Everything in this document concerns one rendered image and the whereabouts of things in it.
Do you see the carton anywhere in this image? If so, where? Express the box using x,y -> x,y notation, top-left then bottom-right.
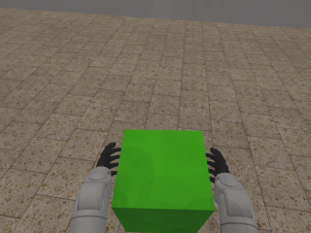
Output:
111,129 -> 215,233

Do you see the left robot hand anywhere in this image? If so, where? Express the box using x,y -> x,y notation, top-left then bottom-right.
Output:
96,142 -> 121,176

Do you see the robot left forearm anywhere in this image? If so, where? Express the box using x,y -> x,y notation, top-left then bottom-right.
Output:
69,166 -> 112,233

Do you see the right robot hand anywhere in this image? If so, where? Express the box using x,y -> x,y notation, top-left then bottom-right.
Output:
205,148 -> 229,183

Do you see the robot right forearm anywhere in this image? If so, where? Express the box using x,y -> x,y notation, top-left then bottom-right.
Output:
214,173 -> 258,233

